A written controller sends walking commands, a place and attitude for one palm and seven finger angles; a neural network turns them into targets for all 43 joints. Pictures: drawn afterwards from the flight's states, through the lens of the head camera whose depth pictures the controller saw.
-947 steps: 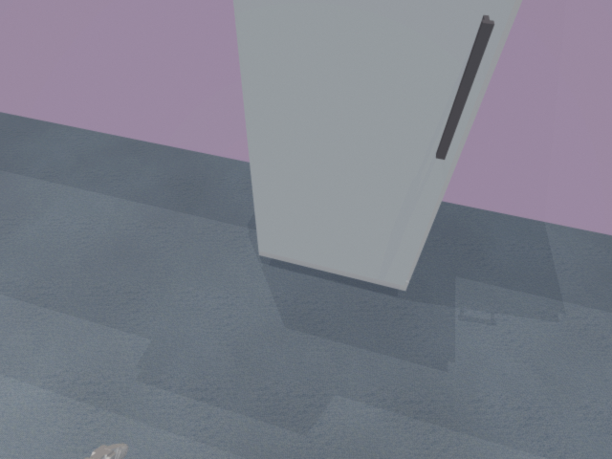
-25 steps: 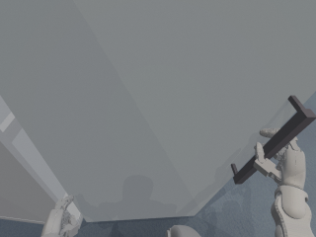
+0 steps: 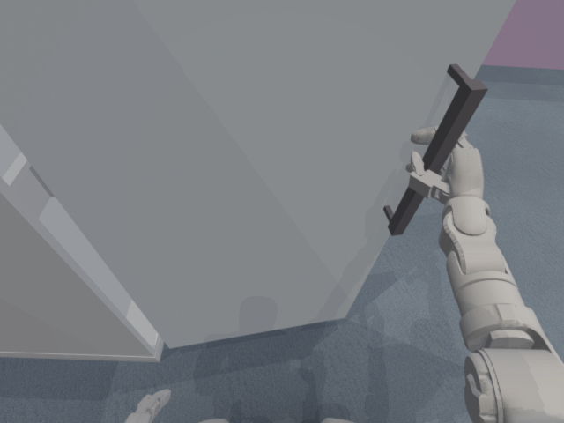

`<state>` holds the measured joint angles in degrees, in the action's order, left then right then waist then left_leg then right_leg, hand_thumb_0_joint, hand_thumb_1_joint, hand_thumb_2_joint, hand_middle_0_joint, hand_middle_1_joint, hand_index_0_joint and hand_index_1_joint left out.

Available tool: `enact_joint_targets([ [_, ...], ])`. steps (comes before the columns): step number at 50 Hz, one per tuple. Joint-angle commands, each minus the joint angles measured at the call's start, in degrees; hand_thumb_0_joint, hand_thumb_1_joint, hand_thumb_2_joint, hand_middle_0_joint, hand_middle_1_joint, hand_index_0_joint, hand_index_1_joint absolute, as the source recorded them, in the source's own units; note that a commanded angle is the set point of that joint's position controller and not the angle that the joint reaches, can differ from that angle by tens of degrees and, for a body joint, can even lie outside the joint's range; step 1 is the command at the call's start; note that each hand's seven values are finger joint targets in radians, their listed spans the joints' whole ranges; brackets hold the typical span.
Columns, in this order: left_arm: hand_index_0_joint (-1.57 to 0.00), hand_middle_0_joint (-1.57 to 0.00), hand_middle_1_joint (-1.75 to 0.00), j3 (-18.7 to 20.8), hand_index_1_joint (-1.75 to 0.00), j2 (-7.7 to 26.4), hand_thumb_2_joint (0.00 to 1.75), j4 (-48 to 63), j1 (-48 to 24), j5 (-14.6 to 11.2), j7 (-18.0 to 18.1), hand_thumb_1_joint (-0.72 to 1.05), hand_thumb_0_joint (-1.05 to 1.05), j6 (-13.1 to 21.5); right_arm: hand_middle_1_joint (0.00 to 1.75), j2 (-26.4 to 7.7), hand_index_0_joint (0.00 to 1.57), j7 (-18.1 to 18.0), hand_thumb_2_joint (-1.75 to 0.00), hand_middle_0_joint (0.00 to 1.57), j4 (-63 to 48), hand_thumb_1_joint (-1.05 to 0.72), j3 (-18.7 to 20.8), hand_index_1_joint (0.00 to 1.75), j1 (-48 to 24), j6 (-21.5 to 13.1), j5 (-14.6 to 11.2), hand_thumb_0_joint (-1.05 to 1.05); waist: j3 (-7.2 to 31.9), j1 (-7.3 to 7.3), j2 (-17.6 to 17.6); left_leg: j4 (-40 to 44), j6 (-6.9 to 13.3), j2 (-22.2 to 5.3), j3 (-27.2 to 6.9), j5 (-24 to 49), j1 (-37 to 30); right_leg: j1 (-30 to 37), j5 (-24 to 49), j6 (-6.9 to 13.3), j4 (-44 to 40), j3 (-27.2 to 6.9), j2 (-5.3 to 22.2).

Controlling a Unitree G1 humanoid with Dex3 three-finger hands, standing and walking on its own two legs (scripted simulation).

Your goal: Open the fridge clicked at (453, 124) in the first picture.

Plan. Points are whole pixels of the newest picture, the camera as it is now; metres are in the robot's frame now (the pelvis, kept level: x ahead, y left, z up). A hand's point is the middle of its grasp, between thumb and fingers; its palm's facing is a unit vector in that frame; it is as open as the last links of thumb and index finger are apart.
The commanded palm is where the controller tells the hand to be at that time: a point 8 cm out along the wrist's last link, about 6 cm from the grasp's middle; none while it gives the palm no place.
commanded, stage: stop walking and hold the door back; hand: right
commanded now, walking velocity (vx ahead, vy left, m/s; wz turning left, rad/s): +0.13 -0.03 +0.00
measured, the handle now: (420, 165) +0.47 -0.21 +0.10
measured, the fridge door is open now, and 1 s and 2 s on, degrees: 78 74 72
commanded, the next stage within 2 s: loosen the grip on the handle in 0.22 s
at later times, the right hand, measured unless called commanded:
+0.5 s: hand (418, 162) +0.45 -0.19 +0.12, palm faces +0.13 +0.98 -0.12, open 6.8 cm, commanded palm +0.41 -0.24 +0.11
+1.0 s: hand (418, 168) +0.47 -0.21 +0.09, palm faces +0.19 +0.96 -0.18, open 14.0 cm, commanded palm +0.44 -0.27 +0.10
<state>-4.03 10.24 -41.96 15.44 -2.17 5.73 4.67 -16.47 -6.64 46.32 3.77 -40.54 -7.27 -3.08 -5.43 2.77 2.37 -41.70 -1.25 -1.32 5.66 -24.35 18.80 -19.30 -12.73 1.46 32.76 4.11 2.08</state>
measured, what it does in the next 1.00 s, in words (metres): steps on the spot: left foot, then right foot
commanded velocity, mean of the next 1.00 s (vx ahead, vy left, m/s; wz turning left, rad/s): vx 0.01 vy -0.02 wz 0.00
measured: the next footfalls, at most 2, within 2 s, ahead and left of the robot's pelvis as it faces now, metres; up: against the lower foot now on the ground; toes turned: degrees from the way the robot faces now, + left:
left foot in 0.04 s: +0.04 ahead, +0.10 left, +0.00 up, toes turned +5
right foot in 0.36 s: +0.10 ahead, -0.15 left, +0.00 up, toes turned -2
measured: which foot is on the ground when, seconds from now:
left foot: up 0.00-0.02, down 0.04-1.00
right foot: down 0.00-0.06, up 0.08-0.34, down 0.36-1.00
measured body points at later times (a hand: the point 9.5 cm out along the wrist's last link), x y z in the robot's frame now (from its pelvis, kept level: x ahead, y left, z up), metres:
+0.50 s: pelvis -0.01 -0.03 +0.00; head +0.01 -0.06 +0.45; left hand +0.09 +0.26 -0.08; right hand +0.44 -0.24 +0.13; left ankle +0.00 +0.10 -0.73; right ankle +0.06 -0.15 -0.73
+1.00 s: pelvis +0.01 -0.05 -0.01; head +0.04 -0.06 +0.44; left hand +0.04 +0.21 -0.12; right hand +0.46 -0.26 +0.10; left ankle +0.00 +0.10 -0.73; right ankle +0.06 -0.15 -0.73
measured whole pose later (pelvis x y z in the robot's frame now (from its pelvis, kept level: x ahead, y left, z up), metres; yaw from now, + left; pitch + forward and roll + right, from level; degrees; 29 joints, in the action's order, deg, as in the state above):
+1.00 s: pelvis +0.01 -0.05 -0.01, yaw +3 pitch +7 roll +1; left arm -0.1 14.3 -42.6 21.2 0.0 0.5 8.1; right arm -17.8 -8.8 53.9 12.5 -42.4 -7.7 2.0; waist 3.1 -4.3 -0.1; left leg -37.8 -2.4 -3.0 1.4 -18.3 26.4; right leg -30.5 -15.4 1.7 38.8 5.1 2.4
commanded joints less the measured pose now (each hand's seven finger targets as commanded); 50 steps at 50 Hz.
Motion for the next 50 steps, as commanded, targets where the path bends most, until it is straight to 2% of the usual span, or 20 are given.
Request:
enact_joint_targets([
  [1, -0.20, -0.20, -0.30, 4.49, -0.30, 12.05, 0.90, 5.12, -1.31, 0.49, 1.39, 0.90, 0.00, 2.95, 1.40, -10.90, 0.45, 0.88, -0.90, 0.45, -7.01, -0.90, 3.20, 1.40, -30.56, -4.07, 1.01, 0.00, 20.97, -2.96, 0.88, 17.74, 2.89, -1.96, -5.72, -0.58, -14.06, 3.12, -10.17, 4.40, -2.58, -10.13, 9.54],
  [3, -0.20, -0.20, -0.30, 4.80, -0.30, 11.38, 0.90, 5.32, -1.09, 0.39, 1.54, 0.90, 0.00, 2.70, 1.40, -15.26, 0.45, 0.68, -0.90, 0.45, -1.63, -0.90, 6.33, 1.40, -27.85, -3.23, 1.00, 0.00, 16.84, -2.26, -17.78, 26.60, 11.63, -19.08, -30.53, 2.04, -23.82, -17.02, -16.21, -1.37, 18.48, -1.34, -0.61],
  [5, -0.20, -0.20, -0.30, 6.08, -0.30, 12.98, 0.90, 4.19, -0.56, 0.06, 0.77, 0.90, 0.00, 3.85, 1.40, -17.05, 0.45, 1.03, -0.90, 0.45, 0.05, -0.90, 8.03, 1.40, -29.73, -2.98, 1.34, 0.00, 15.97, -2.46, -17.34, 23.46, 11.34, -19.77, -27.57, 17.64, -23.13, -18.02, -14.92, -2.33, 27.82, -7.16, 0.73],
  [8, -0.20, -0.20, -0.30, 4.92, -0.30, 12.50, 0.90, 2.88, -0.27, 0.32, 1.11, 0.90, 0.00, 4.12, 1.40, -18.25, 0.45, 1.36, -0.90, 0.45, 2.71, -0.90, 10.22, 1.40, -27.16, -3.70, 1.43, 0.00, 16.08, -2.93, -9.50, 19.24, 9.61, -16.17, -15.05, 34.47, -23.36, -14.19, -11.05, -2.79, 22.94, -3.67, 1.45],
  [15, -0.20, -0.20, -0.30, 5.81, -0.30, 12.94, 0.90, 4.62, 0.08, 1.25, 1.21, 0.90, 0.00, 3.82, 1.40, -17.21, 0.45, 1.91, -0.90, 0.45, 0.37, -0.90, 11.49, 1.40, -22.18, -5.17, 0.93, 0.00, 14.72, -2.53, -12.32, 18.54, 6.20, -11.43, -8.87, 26.68, -13.52, 2.67, -0.26, -2.98, 0.63, 2.61, -0.23],
  [16, -0.20, -0.20, -0.30, 11.01, -0.30, 14.08, 0.90, 7.94, -0.92, 0.94, -1.09, 0.90, 0.00, 5.56, 1.40, -42.55, 0.45, 3.03, -0.90, 0.45, -7.26, -0.90, 27.49, 1.40, -44.20, -6.24, 6.96, 0.00, 14.89, 1.27, -14.76, 17.11, 5.84, -7.78, -15.61, 30.19, -15.27, -0.22, 5.45, -2.73, -2.83, 2.37, -0.31],
  [17, -0.20, -0.20, -0.30, 7.62, -0.30, 15.68, 0.90, 5.29, -3.00, 2.44, -1.86, 0.90, 0.00, 8.47, 1.40, -26.13, 0.45, 5.30, -0.84, 0.45, 2.67, -0.78, 15.57, 1.40, -44.02, -2.43, 8.26, 0.00, 29.73, -7.78, -12.95, 6.90, 4.18, -0.43, -4.99, 42.68, -8.01, 3.61, 18.48, 1.65, -6.44, -0.43, -2.64],
  [18, -0.20, -0.20, -0.30, 9.59, -0.30, 15.77, 0.90, 4.57, 4.14, 1.43, -2.59, 0.90, 0.00, 8.29, 1.40, -23.10, 0.45, 5.09, -0.78, 0.45, -0.87, -0.66, 15.87, 1.40, -37.76, -1.72, 6.07, 0.00, 32.47, -6.10, -5.98, 6.37, 2.85, -0.34, -1.29, 36.54, -3.05, 12.63, 23.89, 0.03, -3.58, -0.55, -1.64],
  [19, -0.20, -0.20, -0.30, 9.14, -0.30, 14.28, 0.90, 3.44, 4.51, 1.06, -3.17, 0.90, 0.00, 7.18, 1.40, -11.29, 0.45, 5.67, -0.73, 0.45, 5.91, -0.54, 11.09, 1.40, -27.30, -1.36, 7.06, 0.00, 25.81, -6.34, -8.48, 8.54, 2.05, 1.09, -0.96, 27.24, 2.85, 11.22, 18.11, -0.34, -2.55, -1.38, -2.01],
  [20, -0.20, -0.20, -0.30, 8.47, -0.30, 14.36, 0.90, 4.47, 1.20, 0.66, -3.85, 0.90, 0.00, 6.45, 1.40, -13.44, 0.45, 5.03, -0.67, 0.45, 2.48, -0.42, 12.49, 1.40, -27.58, -3.51, 5.86, 0.00, 19.96, -4.64, -7.89, 12.43, 1.36, 1.06, -1.43, 15.97, 5.63, 9.62, 4.57, -0.36, -4.92, -2.89, -1.22],
  [22, -0.20, -0.20, -0.30, 8.07, -0.30, 14.46, 0.90, 6.04, -0.14, 1.14, -4.53, 0.90, 0.00, 6.34, 1.40, -16.59, 0.45, 2.24, -0.55, 0.45, -1.12, -0.17, 15.90, 1.40, -24.62, -2.64, 4.99, 0.00, 22.97, -3.07, 11.16, 10.94, 2.88, 0.45, -2.36, 15.62, 4.85, 10.38, 5.09, -0.95, -3.19, -0.99, -2.56],
  [23, -0.20, -0.20, -0.30, 7.98, -0.30, 14.07, 0.90, 5.86, 0.75, 1.55, -4.78, 0.90, 0.00, 5.87, 1.40, -16.70, 0.45, 1.06, -0.49, 0.45, -2.64, -0.05, 14.61, 1.40, -27.52, -2.26, 6.90, 0.00, 23.87, -3.98, 12.20, 10.42, 3.23, 0.51, -1.62, 16.26, 5.27, 10.95, 6.09, -1.26, -2.85, -2.09, -2.29],
  [25, -0.20, -0.20, -0.30, 7.90, -0.30, 13.45, 0.90, 7.49, 0.38, 0.97, -5.44, 0.90, 0.00, 5.84, 1.40, -11.20, 0.45, -0.48, -0.37, 0.45, -3.41, 0.19, 8.43, 1.40, -28.36, -1.40, 8.57, 0.00, 20.81, -6.25, 6.03, 10.56, 2.88, 1.30, -1.47, 10.73, 9.46, 8.12, -1.77, -0.95, -4.35, -3.75, -0.92],
  [30, -0.20, -0.20, -0.30, 7.13, -0.30, 13.75, 0.90, 9.36, 0.11, 0.82, -5.23, 0.90, 0.00, 6.47, 1.33, -9.42, 0.40, -4.52, -0.20, 0.40, -4.65, 0.55, 8.28, 1.33, -30.39, -0.32, 6.75, 0.00, 23.19, -6.96, -3.41, 10.26, 2.24, 1.91, -1.62, 6.06, 9.45, 6.69, -10.55, -0.81, -6.55, -6.36, 0.28],
  [35, -0.20, -0.20, -0.30, 6.91, -0.30, 13.47, 0.90, 7.55, 1.87, 1.65, -4.92, 0.90, 0.00, 8.08, 1.25, -6.54, 0.33, -6.12, -0.20, 0.33, -7.43, 0.55, 5.40, 1.25, -37.22, -1.62, 7.22, 0.00, 26.20, -8.01, 0.38, 8.60, 2.17, 2.03, -1.90, 6.87, 13.15, 10.37, -9.33, -1.47, -5.26, -8.25, 1.01],
  [36, -0.20, -0.20, -0.30, 6.85, -0.30, 14.88, 0.90, 5.63, 3.89, 2.23, -4.08, 0.90, 0.00, 7.15, 1.23, -20.68, 0.32, -6.54, -0.20, 0.32, 2.29, 0.55, 16.97, 1.23, -32.38, -1.59, 8.64, 0.00, 22.66, -6.61, -4.67, 9.11, 2.21, 1.87, -2.15, 5.99, 12.40, 5.50, -10.08, -1.12, -4.75, -8.05, 0.86],
  [42, -0.20, -0.20, -0.30, 6.90, -0.30, 13.50, 0.90, 6.62, 4.69, 2.66, -4.54, 0.90, 0.00, 7.20, 1.15, -11.21, 0.25, -3.77, -0.20, 0.25, -7.71, 0.55, 8.21, 1.15, -35.71, -5.79, 7.73, 0.00, 31.53, -7.55, 5.10, 7.06, 2.56, 2.36, -1.90, 11.10, 13.55, 13.43, 1.93, -1.92, -1.45, -8.16, 1.16],
  [47, -0.20, -0.20, -0.30, 7.61, -0.30, 14.06, 0.90, 5.57, 6.55, 1.96, -4.60, 0.90, 0.00, 6.08, 1.15, -10.75, 0.25, -2.26, -0.20, 0.25, -3.92, 0.55, 9.61, 1.15, -28.96, -3.74, 4.55, 0.00, 28.58, -7.53, -2.10, 8.36, 2.06, 2.81, -1.87, 13.49, 10.67, 9.31, 5.83, -1.32, -0.01, -6.44, 0.86],
  [49, -0.20, -0.20, -0.30, 7.60, -0.30, 13.93, 0.90, 5.76, 6.42, 1.79, -4.68, 0.90, 0.00, 5.77, 1.15, -11.19, 0.25, -2.28, -0.20, 0.25, -6.59, 0.55, 9.36, 1.15, -30.61, -3.70, 5.01, 0.00, 27.83, -7.43, 0.69, 8.47, 2.18, 2.79, -2.00, 14.36, 10.17, 8.76, 7.15, -1.16, 0.28, -5.65, 0.29],
  [50, -0.20, -0.20, -0.30, 7.55, -0.30, 14.97, 0.90, 3.89, 8.06, 2.08, -4.11, 0.90, 0.00, 4.77, 1.15, -22.25, 0.25, -2.76, -0.20, 0.25, 2.11, 0.55, 17.62, 1.15, -29.36, -3.46, 6.82, 0.00, 23.19, -7.34, -3.23, 8.52, 2.11, 2.63, -2.19, 13.42, 10.60, 3.84, 4.83, -0.74, 0.67, -5.30, 0.10],
])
